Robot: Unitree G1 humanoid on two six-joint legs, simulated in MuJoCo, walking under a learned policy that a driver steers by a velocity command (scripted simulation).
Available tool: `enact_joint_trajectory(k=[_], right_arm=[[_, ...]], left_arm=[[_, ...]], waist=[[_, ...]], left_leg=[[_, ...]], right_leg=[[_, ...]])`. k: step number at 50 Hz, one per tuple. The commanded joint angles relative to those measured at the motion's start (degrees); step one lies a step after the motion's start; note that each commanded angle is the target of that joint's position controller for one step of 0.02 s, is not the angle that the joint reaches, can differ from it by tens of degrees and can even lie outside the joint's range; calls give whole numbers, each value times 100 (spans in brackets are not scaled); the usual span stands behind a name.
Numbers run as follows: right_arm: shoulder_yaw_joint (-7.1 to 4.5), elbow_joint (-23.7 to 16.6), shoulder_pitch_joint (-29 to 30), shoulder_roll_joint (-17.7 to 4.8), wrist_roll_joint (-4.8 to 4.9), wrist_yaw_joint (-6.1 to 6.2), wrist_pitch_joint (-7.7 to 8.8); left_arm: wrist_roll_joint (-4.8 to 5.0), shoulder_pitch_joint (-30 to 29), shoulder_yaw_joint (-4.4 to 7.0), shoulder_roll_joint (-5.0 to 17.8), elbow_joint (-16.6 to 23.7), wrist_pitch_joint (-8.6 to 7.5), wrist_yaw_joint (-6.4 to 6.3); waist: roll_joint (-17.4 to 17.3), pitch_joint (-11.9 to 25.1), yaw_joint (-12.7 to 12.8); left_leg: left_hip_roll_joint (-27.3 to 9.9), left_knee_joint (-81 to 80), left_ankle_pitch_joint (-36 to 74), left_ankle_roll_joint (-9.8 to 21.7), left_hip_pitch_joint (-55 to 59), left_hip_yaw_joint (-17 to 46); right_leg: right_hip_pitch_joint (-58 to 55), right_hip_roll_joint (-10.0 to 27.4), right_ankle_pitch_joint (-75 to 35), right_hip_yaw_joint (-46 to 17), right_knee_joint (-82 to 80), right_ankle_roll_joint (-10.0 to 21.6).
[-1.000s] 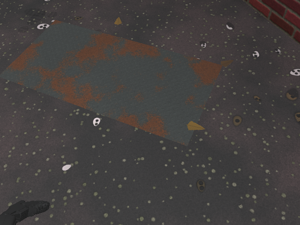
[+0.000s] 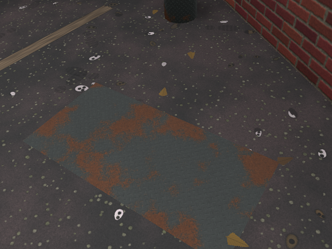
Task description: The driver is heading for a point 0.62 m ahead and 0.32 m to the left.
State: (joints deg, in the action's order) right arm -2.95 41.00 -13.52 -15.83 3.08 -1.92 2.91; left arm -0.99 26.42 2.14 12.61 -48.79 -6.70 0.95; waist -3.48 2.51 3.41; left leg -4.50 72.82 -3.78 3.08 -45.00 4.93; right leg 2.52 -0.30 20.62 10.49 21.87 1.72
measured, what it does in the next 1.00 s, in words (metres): walks ahead, turning left: left foot, then right foot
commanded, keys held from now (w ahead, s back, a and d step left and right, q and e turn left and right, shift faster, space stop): w+q+shift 0.58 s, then q+shift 0.24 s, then shift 0.18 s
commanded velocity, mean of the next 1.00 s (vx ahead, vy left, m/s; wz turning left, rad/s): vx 0.75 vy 0.00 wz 0.86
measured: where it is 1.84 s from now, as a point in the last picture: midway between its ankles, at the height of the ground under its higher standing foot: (149, 198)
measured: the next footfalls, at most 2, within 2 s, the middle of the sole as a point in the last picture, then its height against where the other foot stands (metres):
left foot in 0.26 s outside the picture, level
right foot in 0.66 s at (186, 193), level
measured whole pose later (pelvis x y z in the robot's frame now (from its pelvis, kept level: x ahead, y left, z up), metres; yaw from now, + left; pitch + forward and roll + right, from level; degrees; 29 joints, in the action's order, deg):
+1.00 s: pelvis +0.69 +0.11 +0.00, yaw +52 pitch +1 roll -3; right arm -4.3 31.1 -2.5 -19.2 0.8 -1.3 -1.7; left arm 1.4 13.6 5.1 18.9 -45.0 -3.1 -0.5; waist -1.0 -6.6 4.8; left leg -2.5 44.0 -10.2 -0.3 -34.7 0.6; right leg 8.7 2.5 14.3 9.5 22.8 -1.3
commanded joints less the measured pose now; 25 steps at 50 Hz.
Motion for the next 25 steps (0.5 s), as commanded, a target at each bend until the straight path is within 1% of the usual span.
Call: enact_joint_trajectory(k=[1, 3, 4, 5, 6, 7, 8, 9, 10, 11, 12, 13, 14, 15, 16, 17, 18, 19, 20, 21, 22, 23, 24, 25], right_arm=[[-73, -501, 443, -223, -23, -42, -40], [-54, -638, 786, -168, -41, -85, -15], [-45, -662, 859, -132, -43, -122, -9], [-14, -731, 1026, -60, -41, -191, 26], [3, -804, 1179, -25, -44, -263, 65], [-24, -873, 1327, -77, -40, -314, 103], [-67, -955, 1420, -160, -11, -347, 125], [-125, -962, 1196, -286, 45, -369, 107], [-219, -873, 631, -475, 88, -360, 40], [-387, -636, -424, -829, 94, -312, -60], [-636, -196, -1990, -1354, 38, -200, -161], [-637, 119, -2499, -1285, 31, -19, -238], [-487, 15, -1876, -1273, -263, -57, -159], [-353, -302, -1442, -887, -428, -54, -7], [-336, -321, -1558, -629, -366, -69, 102], [-316, -370, -1157, -631, -312, -100, 188], [-295, -483, -712, -618, -278, -110, 248], [-310, -587, -364, -689, -299, -56, 268], [-289, -635, -191, -654, -294, 1, 269], [-259, -609, -169, -588, -249, 58, 269], [-246, -595, -208, -578, -209, 130, 274], [-250, -549, -287, -601, -175, 211, 263], [-262, -487, -342, -630, -131, 277, 229], [-286, -421, -430, -695, -98, 309, 186]], left_arm=[[-69, -445, 119, 635, 319, -123, -114], [-86, -293, 100, 645, 226, -113, -223], [-96, -244, 97, 689, 199, -95, -265], [-65, -190, 119, 796, 173, -68, -297], [-43, -218, 134, 914, 178, -32, -331], [-46, -150, 153, 1041, 156, 15, -371], [-56, 13, 200, 1249, 116, 78, -436], [-43, 22, 256, 1456, 130, 159, -513], [-9, -161, 318, 1638, 213, 237, -577], [6, -556, 370, 1761, 355, 288, -572], [22, -1078, 392, 1774, 581, 257, -484], [114, -1543, 245, 1154, 671, 133, -302], [45, -1068, -98, -59, 1052, -173, -154], [276, -973, -153, 158, 1531, -455, -45], [388, -1595, -33, 741, 1642, -572, -26], [367, -1566, -1, 777, 1686, -560, -33], [229, -1358, -4, 712, 1549, -452, -66], [148, -1176, 32, 786, 1496, -327, -92], [121, -1127, 78, 913, 1473, -209, -130], [83, -1240, 97, 963, 1512, -136, -176], [-17, -1627, 71, 919, 1664, -110, -215], [-92, -2102, 30, 796, 1830, -105, -228], [-101, -2480, -17, 623, 1938, -108, -213], [-62, -2768, -54, 464, 2026, -108, -193]], waist=[[610, -1085, -197], [539, -1224, -126], [460, -1208, -113], [471, -1322, -99], [472, -1353, -110], [542, -1269, -125], [713, -1069, -181], [999, -840, -412], [1328, -524, -803], [1518, -69, -1405], [1381, 524, -2109], [163, 163, -2223], [-1537, 112, -1002], [-1312, 980, -767], [-118, 425, -918], [841, -97, -445], [1174, -357, -129], [1057, -558, 96], [946, -699, 190], [870, -801, 185], [806, -924, 48], [658, -1004, -137], [472, -980, -303], [287, -886, -480]], left_leg=[[-64, -545, 812, -24, -785, 32], [31, -1218, 1176, 39, -649, -348], [60, -1492, 1309, 107, -539, -505], [80, -1924, 1289, 182, -448, -722], [174, -2380, 1229, 272, -150, -1014], [388, -2696, 1124, 386, 231, -1347], [646, -2836, 920, 484, 573, -1648], [833, -2883, 695, 542, 965, -1816], [958, -2822, 351, 611, 1597, -1857], [987, -2652, -64, 794, 2736, -1706], [870, -3006, -168, 1074, 4638, -1106], [543, -3754, -85, 1255, 5569, -372], [95, -3544, -188, 1795, 6275, 1570], [-779, -5113, -2946, 2575, 6511, 4135], [-838, -5988, -3547, 2228, 5861, 4386], [-817, -6162, -3504, 2003, 4840, 4145], [-576, -6164, -3199, 1914, 3935, 3809], [-310, -6205, -2872, 1883, 3184, 3429], [-97, -6272, -2560, 1815, 2664, 3015], [65, -6280, -2229, 1746, 2233, 2599], [274, -6322, -1792, 1686, 1801, 2180], [462, -6280, -1340, 1606, 1455, 1829], [699, -6135, -1092, 1443, 1215, 1494], [841, -6009, -1032, 1262, 1098, 1303]], right_leg=[[411, 1210, -1476, -443, -1592, 31], [296, 1128, -2017, -2, -1719, -115], [143, 1122, -2323, 196, -1735, -201], [19, 1159, -2926, 358, -1658, -292], [-65, 1173, -3825, 520, -1536, -386], [-242, 1152, -5223, 636, -1272, -465], [-562, 1204, -6715, 662, -883, -502], [-826, 1324, -8019, 693, -361, -482], [-919, 1473, -9074, 672, 333, -398], [-643, 1581, -9680, 560, 1486, -275], [266, 1456, -9040, 322, 3234, -110], [1744, 374, -2994, 273, 5824, -92], [3952, -370, 1391, -795, 7770, -46], [4997, -424, 1030, -1921, 7990, 172], [5007, -145, 476, -1993, 7366, 353], [4774, 101, -24, -1991, 6556, 341], [4335, 304, -220, -2054, 6115, 194], [3983, 427, -329, -2085, 5720, -8], [3753, 558, -357, -2027, 5350, -178], [3550, 645, -406, -1913, 4835, -315], [3307, 640, -769, -1729, 4213, -429], [3010, 567, -1296, -1555, 3538, -525], [2566, 442, -1918, -1437, 2802, -581], [2129, 269, -2375, -1302, 2113, -612]])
